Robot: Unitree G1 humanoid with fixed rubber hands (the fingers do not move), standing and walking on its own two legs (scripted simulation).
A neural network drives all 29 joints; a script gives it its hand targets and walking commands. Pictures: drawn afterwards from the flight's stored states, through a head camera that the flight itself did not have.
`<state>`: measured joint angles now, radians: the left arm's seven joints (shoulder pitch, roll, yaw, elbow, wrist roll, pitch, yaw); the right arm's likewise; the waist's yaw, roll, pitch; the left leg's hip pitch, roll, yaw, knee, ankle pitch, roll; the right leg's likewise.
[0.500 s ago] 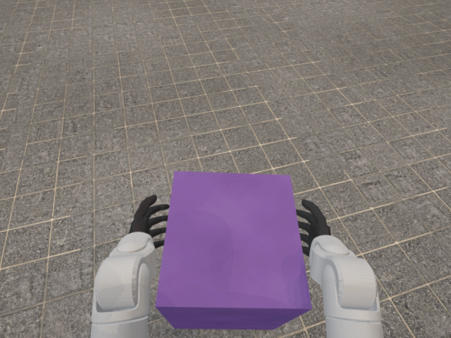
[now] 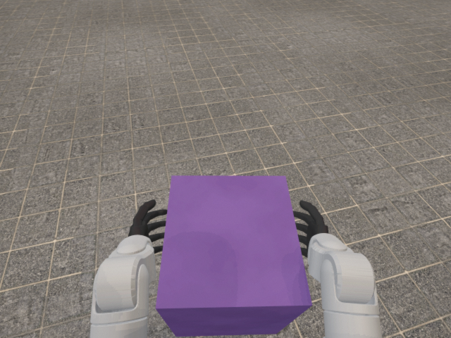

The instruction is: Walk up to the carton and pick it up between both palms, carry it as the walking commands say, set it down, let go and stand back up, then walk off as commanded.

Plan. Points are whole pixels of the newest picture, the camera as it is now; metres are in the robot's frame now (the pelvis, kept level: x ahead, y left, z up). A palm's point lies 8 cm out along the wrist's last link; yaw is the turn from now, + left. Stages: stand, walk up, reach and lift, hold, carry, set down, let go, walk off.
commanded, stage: carry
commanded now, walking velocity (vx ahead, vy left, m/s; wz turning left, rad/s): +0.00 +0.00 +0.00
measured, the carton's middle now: (227, 260) +0.28 +0.01 -0.01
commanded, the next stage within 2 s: none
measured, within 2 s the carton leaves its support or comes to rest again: neither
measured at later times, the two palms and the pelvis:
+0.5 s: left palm (137, 269) +0.23 +0.15 +0.07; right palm (324, 264) +0.24 -0.14 +0.06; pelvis -0.04 -0.01 +0.00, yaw +1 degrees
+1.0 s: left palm (144, 319) +0.16 +0.12 +0.08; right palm (364, 333) +0.14 -0.17 +0.07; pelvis -0.11 -0.01 -0.01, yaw -4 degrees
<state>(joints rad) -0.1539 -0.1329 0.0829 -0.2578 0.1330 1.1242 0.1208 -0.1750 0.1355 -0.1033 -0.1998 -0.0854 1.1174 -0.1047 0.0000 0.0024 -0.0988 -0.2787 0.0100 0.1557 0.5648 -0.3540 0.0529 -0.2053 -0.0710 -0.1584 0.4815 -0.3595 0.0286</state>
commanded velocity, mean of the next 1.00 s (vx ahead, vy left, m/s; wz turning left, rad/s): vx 0.00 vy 0.00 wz -0.19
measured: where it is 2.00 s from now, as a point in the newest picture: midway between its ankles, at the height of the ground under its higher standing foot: outside the picture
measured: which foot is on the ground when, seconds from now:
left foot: down 0.00-1.00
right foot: down 0.00-1.00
